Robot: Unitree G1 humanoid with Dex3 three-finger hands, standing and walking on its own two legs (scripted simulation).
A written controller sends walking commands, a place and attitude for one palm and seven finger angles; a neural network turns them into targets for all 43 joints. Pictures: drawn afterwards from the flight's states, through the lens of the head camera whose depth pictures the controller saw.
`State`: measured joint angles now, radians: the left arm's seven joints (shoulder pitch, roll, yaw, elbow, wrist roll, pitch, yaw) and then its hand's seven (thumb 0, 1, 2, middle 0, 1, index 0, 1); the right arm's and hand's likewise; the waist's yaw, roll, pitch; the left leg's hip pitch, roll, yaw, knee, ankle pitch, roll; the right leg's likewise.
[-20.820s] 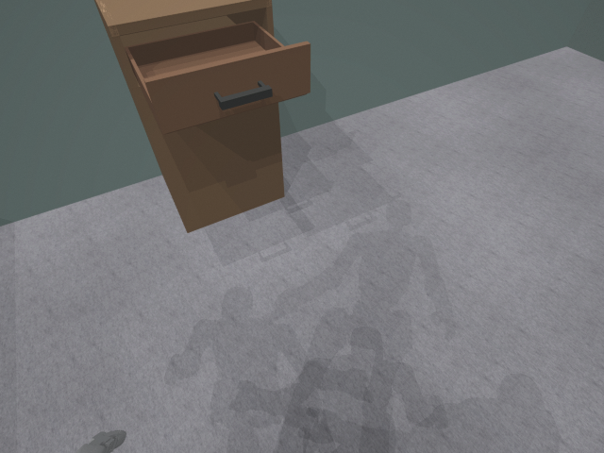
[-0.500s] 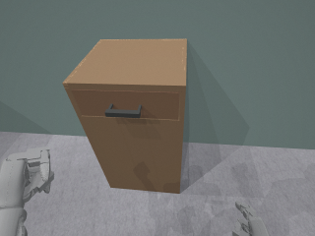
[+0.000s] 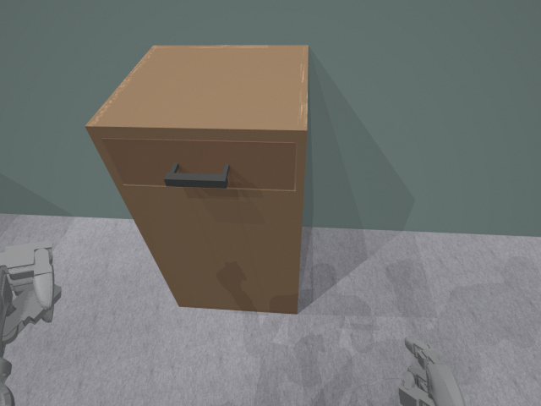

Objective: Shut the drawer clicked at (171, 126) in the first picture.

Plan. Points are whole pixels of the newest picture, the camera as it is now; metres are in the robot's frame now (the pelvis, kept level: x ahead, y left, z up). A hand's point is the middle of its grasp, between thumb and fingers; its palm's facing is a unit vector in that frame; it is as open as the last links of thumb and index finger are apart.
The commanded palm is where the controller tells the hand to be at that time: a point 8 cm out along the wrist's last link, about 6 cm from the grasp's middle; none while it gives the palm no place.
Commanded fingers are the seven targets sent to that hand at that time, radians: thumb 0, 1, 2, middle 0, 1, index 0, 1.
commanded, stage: step back with the hand held close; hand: left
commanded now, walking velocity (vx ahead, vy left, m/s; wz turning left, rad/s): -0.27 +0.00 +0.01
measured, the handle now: (198, 174) +0.59 +0.22 -0.01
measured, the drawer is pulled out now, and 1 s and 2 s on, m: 0.00 0.00 0.00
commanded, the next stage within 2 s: stop stepping back and stand still in 1.02 s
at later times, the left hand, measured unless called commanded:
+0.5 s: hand (7, 362) +0.13 +0.27 +0.15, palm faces +0.34 -0.81 -0.48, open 3.3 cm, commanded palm +0.07 +0.31 +0.17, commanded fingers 0.00 0.90 0.90 -1.40 -1.60 -1.40 -1.60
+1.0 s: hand out of the picture +0.08 +0.25 +0.13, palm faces +0.20 -0.82 -0.54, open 3.3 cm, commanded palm -0.01 +0.30 +0.17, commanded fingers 0.00 0.90 0.90 -1.40 -1.60 -1.40 -1.60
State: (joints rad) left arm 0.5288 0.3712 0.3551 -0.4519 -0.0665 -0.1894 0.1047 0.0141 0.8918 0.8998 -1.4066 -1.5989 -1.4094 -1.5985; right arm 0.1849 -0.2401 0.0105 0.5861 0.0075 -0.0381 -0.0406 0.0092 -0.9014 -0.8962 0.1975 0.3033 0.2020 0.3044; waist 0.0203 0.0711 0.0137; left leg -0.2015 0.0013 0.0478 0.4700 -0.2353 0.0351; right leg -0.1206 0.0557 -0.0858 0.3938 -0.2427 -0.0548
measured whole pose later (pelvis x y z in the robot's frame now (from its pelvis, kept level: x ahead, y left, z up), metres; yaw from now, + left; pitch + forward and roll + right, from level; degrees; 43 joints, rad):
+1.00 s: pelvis -0.14 +0.02 -0.02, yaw -2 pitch +8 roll -2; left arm 0.57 0.47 0.40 -0.67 -0.04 -0.27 0.10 0.02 0.89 0.90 -1.41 -1.60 -1.41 -1.60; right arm 0.01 -0.20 0.00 0.56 -0.03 -0.12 -0.01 0.01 -0.90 -0.90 0.20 0.30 0.20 0.30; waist 0.05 -0.03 0.11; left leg -0.58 0.00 0.08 0.36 0.08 0.08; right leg -0.17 0.06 0.04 0.51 -0.43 0.02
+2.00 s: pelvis -0.31 +0.03 -0.01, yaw +2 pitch -2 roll -1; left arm 0.63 0.45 0.40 -0.69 -0.02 -0.22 0.15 0.02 0.89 0.90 -1.41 -1.60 -1.41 -1.60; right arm 0.28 -0.12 0.05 0.62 -0.01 -0.15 -0.03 0.01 -0.90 -0.90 0.20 0.30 0.20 0.30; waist -0.03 -0.05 0.03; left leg -0.30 0.06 0.02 0.57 -0.24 0.00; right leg -0.39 0.00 -0.08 0.80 -0.42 -0.01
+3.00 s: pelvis -0.30 +0.05 -0.01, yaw +4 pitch +0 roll +0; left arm 0.27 0.29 0.05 0.52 0.04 0.04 0.01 0.01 0.91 0.90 -1.26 -1.46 -1.27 -1.46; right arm 0.14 -0.29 -0.02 0.81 -0.02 -0.02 0.02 0.01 -0.90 -0.90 0.20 0.30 0.20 0.30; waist -0.02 0.04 0.00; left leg -0.33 -0.01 0.04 0.59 -0.26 0.03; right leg -0.29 -0.03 -0.04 0.59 -0.29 0.01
